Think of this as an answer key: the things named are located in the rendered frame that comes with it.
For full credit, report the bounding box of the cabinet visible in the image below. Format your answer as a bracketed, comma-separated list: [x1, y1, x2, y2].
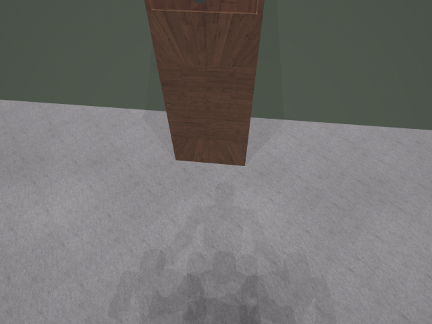
[144, 0, 265, 166]

